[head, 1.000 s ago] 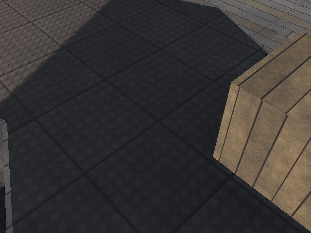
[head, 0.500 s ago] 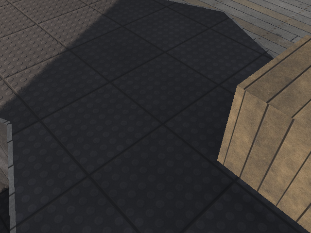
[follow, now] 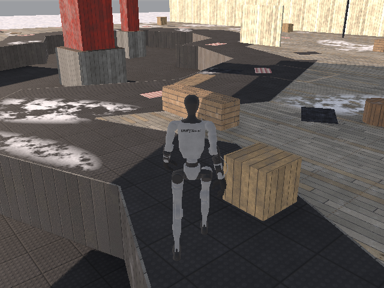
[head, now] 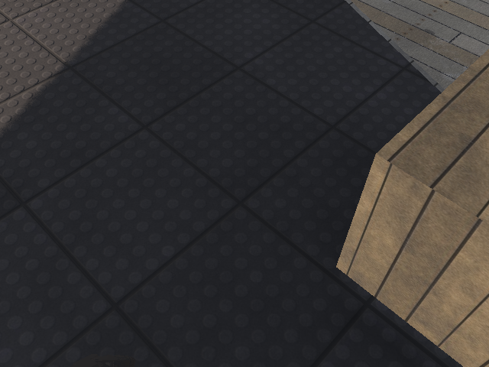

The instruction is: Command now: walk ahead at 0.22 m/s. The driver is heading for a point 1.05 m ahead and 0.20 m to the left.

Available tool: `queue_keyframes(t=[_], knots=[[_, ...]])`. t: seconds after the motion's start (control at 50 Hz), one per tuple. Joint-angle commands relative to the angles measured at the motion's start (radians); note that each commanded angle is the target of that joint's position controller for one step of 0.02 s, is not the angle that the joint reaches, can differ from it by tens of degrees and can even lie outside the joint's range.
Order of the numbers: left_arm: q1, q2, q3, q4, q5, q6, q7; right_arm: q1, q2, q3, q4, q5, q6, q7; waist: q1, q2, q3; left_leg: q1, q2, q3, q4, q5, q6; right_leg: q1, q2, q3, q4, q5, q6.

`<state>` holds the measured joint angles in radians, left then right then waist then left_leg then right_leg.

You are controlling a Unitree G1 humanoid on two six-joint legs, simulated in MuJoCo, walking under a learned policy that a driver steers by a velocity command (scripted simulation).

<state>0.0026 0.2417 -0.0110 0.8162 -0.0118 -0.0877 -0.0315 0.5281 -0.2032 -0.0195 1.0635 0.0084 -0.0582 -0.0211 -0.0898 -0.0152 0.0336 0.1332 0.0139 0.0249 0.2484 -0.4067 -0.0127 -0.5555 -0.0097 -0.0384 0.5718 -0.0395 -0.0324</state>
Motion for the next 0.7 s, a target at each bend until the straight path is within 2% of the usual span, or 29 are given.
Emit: queue_keyframes(t=[0.02, 0.04, 0.06, 0.08, 0.1, 0.12, 0.14, 0.2, 0.22, 0.26, 0.3, 0.32, 0.36, 0.38, 0.4, 0.42, 0.44, 0.46, 0.48, 0.5, 0.54, 0.58, 0.62, 0.64, 0.68, 0.7], knots=[[0.338, 0.194, 0.079, 0.065, 0.002, 0.004, 0.019, -0.070, -0.176, -0.034, -0.070, -0.008, 0.001, -0.005, 0.232, 0.144, -0.156, -0.240, 0.112, -0.038, 0.361, 0.886, 0.047, 0.566, 0.007, 0.020, -0.091, 0.253, -0.058], [0.444, 0.267, 0.091, 0.083, 0.043, 0.011, 0.031, -0.008, -0.116, -0.015, -0.090, -0.045, -0.006, -0.001, 0.223, -0.068, -0.290, -0.452, 0.018, -0.008, 0.675, 0.333, 0.015, 0.836, -0.221, 0.252, 0.012, 0.602, -0.139], [0.449, 0.260, 0.080, 0.093, 0.065, 0.011, 0.020, 0.127, 0.000, 0.008, -0.055, -0.008, -0.012, 0.005, 0.160, -0.293, -0.468, -0.567, -0.115, -0.094, 1.027, -0.258, -0.021, 0.929, -0.434, 0.597, -0.109, 0.754, -0.341], [0.349, 0.207, 0.071, 0.075, 0.048, 0.008, 0.011, 0.101, -0.100, -0.013, -0.042, 0.008, -0.018, 0.009, 0.152, -0.145, -0.392, -0.563, -0.063, -0.189, 1.123, -0.215, -0.019, 0.751, -0.375, 0.550, -0.179, 0.612, -0.325], [0.220, 0.155, 0.059, 0.052, 0.029, 0.007, 0.010, -0.001, -0.119, -0.020, -0.072, 0.023, -0.015, 0.008, 0.126, -0.094, -0.227, -0.636, -0.015, -0.136, 1.117, -0.172, -0.012, 0.625, -0.321, 0.387, -0.189, 0.532, -0.282], [0.146, 0.111, 0.043, 0.048, 0.023, 0.003, 0.006, -0.056, -0.121, -0.023, -0.082, 0.015, -0.007, -0.001, 0.100, -0.008, -0.156, -0.625, 0.028, -0.111, 1.063, -0.119, -0.019, 0.499, -0.268, 0.293, -0.226, 0.504, -0.247], [0.108, 0.071, 0.031, 0.054, 0.021, -0.005, 0.004, -0.071, -0.121, -0.031, -0.089, 0.006, 0.004, -0.011, 0.077, -0.010, -0.122, -0.575, 0.060, -0.117, 0.994, -0.085, -0.019, 0.400, -0.239, 0.236, -0.239, 0.520, -0.227], [0.076, 0.084, 0.029, 0.094, 0.049, -0.008, 0.009, -0.056, -0.073, -0.028, -0.098, -0.002, 0.044, -0.032, 0.023, -0.062, -0.087, -0.395, 0.067, -0.088, 0.762, -0.044, -0.032, 0.187, -0.182, 0.135, -0.301, 0.411, -0.210], [0.070, 0.095, 0.032, 0.100, 0.053, -0.006, 0.014, -0.079, -0.067, -0.026, -0.109, -0.006, 0.055, -0.040, 0.023, -0.076, -0.084, -0.381, 0.063, -0.079, 0.665, -0.055, -0.036, 0.172, -0.180, 0.134, -0.309, 0.357, -0.214], [0.074, 0.125, 0.041, 0.110, 0.045, 0.006, 0.025, -0.138, -0.082, -0.026, -0.131, -0.012, 0.073, -0.045, 0.045, -0.088, -0.108, -0.347, 0.060, -0.070, 0.512, -0.004, -0.033, 0.179, -0.185, 0.163, -0.325, 0.122, -0.212], [0.069, 0.145, 0.045, 0.118, 0.026, 0.022, 0.033, -0.150, -0.103, -0.033, -0.130, -0.011, 0.089, -0.038, 0.042, -0.082, -0.109, -0.271, 0.043, -0.047, 0.387, 0.146, -0.016, 0.142, -0.181, 0.189, -0.356, -0.206, -0.184], [0.068, 0.140, 0.044, 0.126, 0.016, 0.029, 0.035, -0.154, -0.106, -0.036, -0.126, -0.017, 0.094, -0.034, 0.034, -0.074, -0.083, -0.227, 0.028, -0.031, 0.324, 0.200, 0.002, 0.099, -0.163, 0.192, -0.366, -0.372, -0.154], [0.126, 0.106, 0.034, 0.163, 0.014, 0.038, 0.034, -0.159, -0.122, -0.040, -0.130, -0.033, 0.096, -0.029, 0.036, -0.045, -0.023, -0.201, 0.054, -0.054, 0.221, 0.171, 0.051, 0.041, -0.109, 0.183, -0.368, -0.596, -0.067], [0.156, 0.135, 0.048, 0.162, 0.010, 0.046, 0.039, -0.174, -0.187, -0.055, -0.129, -0.021, 0.092, -0.033, 0.077, 0.014, 0.015, -0.316, 0.067, -0.074, 0.191, -0.072, 0.088, 0.073, -0.047, 0.126, -0.334, -0.617, -0.039], [0.141, 0.143, 0.053, 0.159, 0.004, 0.051, 0.049, -0.172, -0.208, -0.066, -0.121, -0.006, 0.082, -0.033, 0.067, 0.089, 0.052, -0.434, 0.069, -0.113, 0.123, -0.268, 0.117, 0.124, -0.004, 0.067, -0.243, -0.615, -0.022], [0.132, 0.125, 0.053, 0.149, 0.001, 0.048, 0.056, -0.170, -0.206, -0.068, -0.118, -0.006, 0.067, -0.034, 0.064, 0.178, 0.057, -0.456, 0.115, -0.190, 0.030, -0.347, 0.143, 0.134, 0.025, 0.027, -0.129, -0.565, -0.010], [0.116, 0.103, 0.053, 0.145, -0.001, 0.041, 0.060, -0.159, -0.209, -0.074, -0.114, -0.008, 0.049, -0.033, 0.053, 0.249, 0.051, -0.405, 0.190, -0.307, -0.058, -0.350, 0.170, 0.096, 0.058, -0.017, 0.010, -0.458, 0.000], [0.122, 0.096, 0.057, 0.147, -0.001, 0.031, 0.056, -0.162, -0.219, -0.084, -0.112, -0.003, 0.030, -0.033, 0.052, 0.297, 0.049, -0.342, 0.264, -0.418, -0.099, -0.287, 0.198, 0.038, 0.060, -0.011, 0.138, -0.366, -0.007], [0.126, 0.117, 0.068, 0.155, 0.000, 0.023, 0.049, -0.133, -0.197, -0.085, -0.108, -0.004, 0.012, -0.036, 0.041, 0.259, 0.035, -0.273, 0.310, -0.476, -0.109, -0.214, 0.225, -0.057, 0.025, 0.038, 0.269, -0.407, -0.016], [0.147, 0.108, 0.072, 0.161, -0.006, 0.015, 0.040, -0.132, -0.186, -0.082, -0.107, 0.001, -0.003, -0.034, 0.059, 0.223, 0.025, -0.229, 0.327, -0.486, -0.090, -0.166, 0.236, -0.122, -0.005, 0.072, 0.342, -0.421, -0.027], [0.127, 0.085, 0.069, 0.163, -0.008, 0.001, 0.027, -0.160, -0.170, -0.084, -0.118, 0.020, -0.014, -0.028, 0.069, 0.157, 0.019, -0.190, 0.284, -0.392, -0.086, -0.075, 0.203, -0.138, -0.036, 0.063, 0.259, -0.385, -0.023], [0.071, 0.056, 0.060, 0.155, -0.003, -0.009, 0.022, -0.172, -0.191, -0.094, -0.125, 0.016, -0.011, -0.026, 0.059, 0.155, -0.002, -0.239, 0.234, -0.288, -0.077, 0.030, 0.178, -0.013, -0.022, 0.016, 0.127, -0.342, -0.006], [0.102, 0.054, 0.054, 0.165, -0.001, -0.011, 0.013, -0.157, -0.217, -0.105, -0.115, 0.018, -0.003, -0.021, 0.073, 0.166, -0.010, -0.333, 0.208, -0.226, -0.056, 0.045, 0.179, 0.150, 0.009, -0.029, 0.024, -0.299, 0.004], [0.132, 0.058, 0.056, 0.174, -0.009, -0.012, 0.012, -0.162, -0.219, -0.107, -0.117, 0.026, 0.001, -0.021, 0.095, 0.163, -0.010, -0.384, 0.198, -0.210, -0.037, 0.031, 0.172, 0.239, 0.023, -0.046, -0.048, -0.226, 0.006], [0.256, 0.090, 0.072, 0.223, -0.013, -0.005, 0.019, -0.175, -0.203, -0.102, -0.125, 0.025, 0.004, -0.020, 0.151, 0.127, -0.031, -0.484, 0.166, -0.182, 0.049, 0.020, 0.145, 0.432, 0.044, -0.051, -0.110, -0.178, 0.002], [0.347, 0.120, 0.085, 0.244, -0.012, -0.003, 0.025, -0.202, -0.168, -0.091, -0.139, 0.015, 0.002, -0.016, 0.195, 0.074, -0.065, -0.564, 0.128, -0.132, 0.188, 0.068, 0.110, 0.561, -0.020, 0.032, -0.143, -0.198, -0.022]])
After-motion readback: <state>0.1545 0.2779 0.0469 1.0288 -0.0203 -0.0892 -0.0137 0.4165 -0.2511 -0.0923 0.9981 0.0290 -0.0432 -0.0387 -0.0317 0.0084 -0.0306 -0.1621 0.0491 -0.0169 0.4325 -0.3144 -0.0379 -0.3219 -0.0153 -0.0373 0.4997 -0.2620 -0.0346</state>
